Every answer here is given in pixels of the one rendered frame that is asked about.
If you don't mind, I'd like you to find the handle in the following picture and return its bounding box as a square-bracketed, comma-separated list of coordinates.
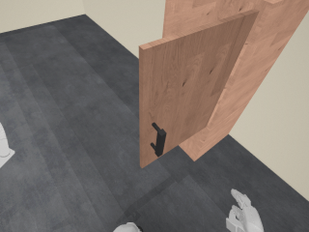
[150, 122, 167, 157]

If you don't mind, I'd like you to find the cupboard door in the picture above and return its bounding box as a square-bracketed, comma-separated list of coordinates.
[138, 9, 259, 168]

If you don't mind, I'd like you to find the robot left hand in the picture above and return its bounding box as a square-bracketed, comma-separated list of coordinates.
[0, 123, 15, 168]

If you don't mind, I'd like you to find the robot right hand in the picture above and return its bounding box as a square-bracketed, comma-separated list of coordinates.
[226, 189, 265, 232]

